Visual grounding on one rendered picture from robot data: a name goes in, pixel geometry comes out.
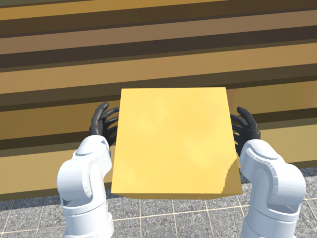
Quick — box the left robot forearm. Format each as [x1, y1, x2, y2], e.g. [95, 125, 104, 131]
[56, 135, 114, 238]

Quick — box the robot right hand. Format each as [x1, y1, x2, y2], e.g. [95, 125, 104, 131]
[230, 107, 261, 157]

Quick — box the right robot forearm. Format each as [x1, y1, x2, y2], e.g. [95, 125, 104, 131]
[240, 139, 306, 238]

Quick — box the carton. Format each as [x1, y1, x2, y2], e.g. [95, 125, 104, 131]
[111, 87, 243, 200]

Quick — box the robot left hand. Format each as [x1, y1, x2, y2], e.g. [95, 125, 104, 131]
[89, 102, 120, 148]

